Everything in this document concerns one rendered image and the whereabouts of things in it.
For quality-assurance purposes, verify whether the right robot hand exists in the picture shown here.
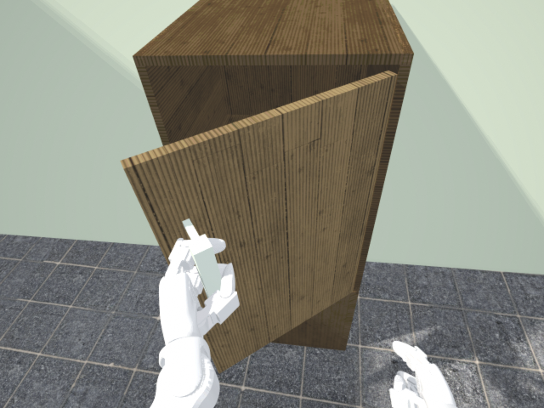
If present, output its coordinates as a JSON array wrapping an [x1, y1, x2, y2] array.
[[389, 341, 456, 408]]

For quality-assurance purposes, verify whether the left robot hand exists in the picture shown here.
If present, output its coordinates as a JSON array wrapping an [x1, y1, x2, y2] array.
[[159, 238, 240, 345]]

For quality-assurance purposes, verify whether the left robot forearm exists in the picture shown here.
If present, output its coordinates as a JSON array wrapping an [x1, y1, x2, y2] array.
[[150, 336, 220, 408]]

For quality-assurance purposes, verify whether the cupboard door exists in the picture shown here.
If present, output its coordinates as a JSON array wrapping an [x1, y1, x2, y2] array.
[[120, 71, 397, 374]]

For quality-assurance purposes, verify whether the handle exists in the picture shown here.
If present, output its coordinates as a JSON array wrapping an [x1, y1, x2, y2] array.
[[182, 218, 222, 298]]

